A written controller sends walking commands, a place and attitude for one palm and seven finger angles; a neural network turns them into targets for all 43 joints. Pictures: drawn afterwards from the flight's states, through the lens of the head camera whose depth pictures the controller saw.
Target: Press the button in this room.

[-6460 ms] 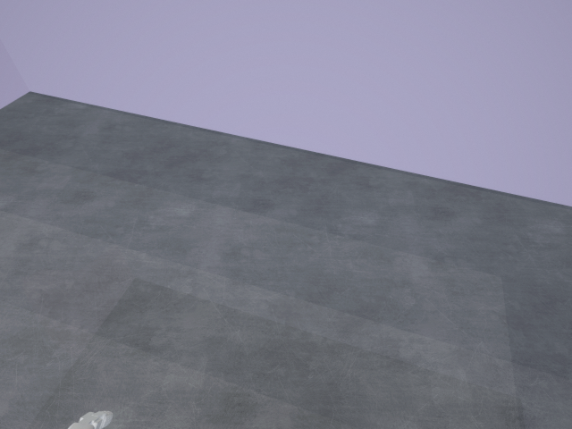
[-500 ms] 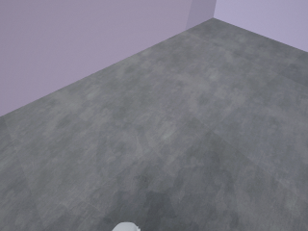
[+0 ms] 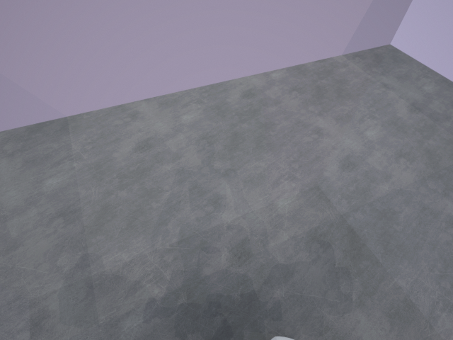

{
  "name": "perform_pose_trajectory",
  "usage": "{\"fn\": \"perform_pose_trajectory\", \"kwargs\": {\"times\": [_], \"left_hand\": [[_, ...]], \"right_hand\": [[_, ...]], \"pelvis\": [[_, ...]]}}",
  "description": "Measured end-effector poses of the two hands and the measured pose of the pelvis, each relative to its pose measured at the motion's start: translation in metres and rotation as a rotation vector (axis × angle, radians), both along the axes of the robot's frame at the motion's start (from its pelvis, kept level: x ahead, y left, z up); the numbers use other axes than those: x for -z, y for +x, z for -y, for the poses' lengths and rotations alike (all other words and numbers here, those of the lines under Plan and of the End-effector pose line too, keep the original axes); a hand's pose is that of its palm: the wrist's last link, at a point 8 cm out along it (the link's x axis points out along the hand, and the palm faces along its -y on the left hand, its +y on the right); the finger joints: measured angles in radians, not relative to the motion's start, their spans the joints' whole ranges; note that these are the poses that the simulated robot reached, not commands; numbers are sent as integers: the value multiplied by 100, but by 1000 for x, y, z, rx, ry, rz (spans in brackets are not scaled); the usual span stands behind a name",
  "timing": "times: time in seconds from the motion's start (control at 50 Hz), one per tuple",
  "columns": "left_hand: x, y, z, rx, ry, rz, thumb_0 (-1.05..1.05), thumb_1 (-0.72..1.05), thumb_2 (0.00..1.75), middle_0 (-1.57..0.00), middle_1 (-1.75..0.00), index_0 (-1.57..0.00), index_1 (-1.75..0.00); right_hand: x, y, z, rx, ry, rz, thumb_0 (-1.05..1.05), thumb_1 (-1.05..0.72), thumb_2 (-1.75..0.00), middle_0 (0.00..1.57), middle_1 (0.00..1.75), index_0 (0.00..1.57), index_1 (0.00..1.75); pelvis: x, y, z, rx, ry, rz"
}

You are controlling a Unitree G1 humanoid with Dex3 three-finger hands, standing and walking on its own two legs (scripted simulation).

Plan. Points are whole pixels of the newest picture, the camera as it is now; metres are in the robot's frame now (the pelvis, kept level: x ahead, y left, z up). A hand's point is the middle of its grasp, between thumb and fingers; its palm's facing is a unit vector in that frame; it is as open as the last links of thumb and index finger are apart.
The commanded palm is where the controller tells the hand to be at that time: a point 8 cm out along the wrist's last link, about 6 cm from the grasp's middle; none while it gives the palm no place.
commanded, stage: turn or walk to find it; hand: left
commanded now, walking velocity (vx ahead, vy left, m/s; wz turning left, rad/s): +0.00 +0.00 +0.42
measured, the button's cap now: out of the picture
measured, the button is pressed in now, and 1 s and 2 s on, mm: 0 0 0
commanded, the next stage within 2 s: none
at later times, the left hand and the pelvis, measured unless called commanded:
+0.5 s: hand out of the picture -0.02 +0.17 -0.16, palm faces +0.25 -0.94 -0.24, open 7.4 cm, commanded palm none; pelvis -0.04 -0.03 +0.00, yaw +14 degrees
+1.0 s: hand out of the picture -0.06 +0.18 -0.15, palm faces +0.43 -0.85 -0.29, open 7.4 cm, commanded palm none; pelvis -0.06 -0.04 -0.01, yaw +26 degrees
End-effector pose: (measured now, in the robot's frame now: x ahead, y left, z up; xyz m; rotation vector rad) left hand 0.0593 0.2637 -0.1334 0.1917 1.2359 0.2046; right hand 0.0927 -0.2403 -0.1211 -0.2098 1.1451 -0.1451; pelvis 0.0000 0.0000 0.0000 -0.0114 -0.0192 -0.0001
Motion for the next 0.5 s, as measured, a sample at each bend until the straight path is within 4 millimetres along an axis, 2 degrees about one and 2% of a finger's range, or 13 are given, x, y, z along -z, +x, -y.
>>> {"fn": "perform_pose_trajectory", "kwargs": {"times": [0.1, 0.18, 0.26, 0.36, 0.44, 0.5], "left_hand": [[-10, 11, 18, 1, 15, 77, 1, 90, 90, -20, -30, -19, -30], [-13, 6, 37, -7, 38, 127, 1, 90, 90, -20, -30, -20, -30], [-20, -18, 50, -50, 35, 119, 0, 90, 90, -20, -30, -20, -30], [-18, -49, 57, -108, 22, 70, 1, 90, 90, -20, -30, -20, -30], [-11, -75, 54, -161, 3, 39, 1, 90, 90, -20, -30, -20, -30], [-1, -99, 45, -210, -12, 13, 1, 90, 90, -21, -30, -20, -30]], "right_hand": [[14, -18, 9, -4, 34, -41, 0, -90, -90, 21, 30, 20, 30], [32, -33, 27, -3, 59, -80, 0, -90, -90, 21, 30, 20, 30], [32, -44, 40, -24, 56, -136, 0, -91, -90, 20, 30, 20, 30], [27, -53, 49, -58, 36, -182, 0, -91, -90, 20, 30, 20, 30], [23, -51, 45, -105, 9, -216, 0, -91, -90, 20, 30, 19, 30], [20, -40, 33, -155, -14, -207, 0, -91, -90, 20, 30, 19, 30]], "pelvis": [[3, -8, 13, -43, 10, -5], [11, -15, 29, -78, 19, -6], [5, -21, 36, -122, 31, 3], [0, -25, 39, -180, 38, 4], [0, -30, 35, -221, 41, -2], [3, -35, 27, -251, 36, -7]]}}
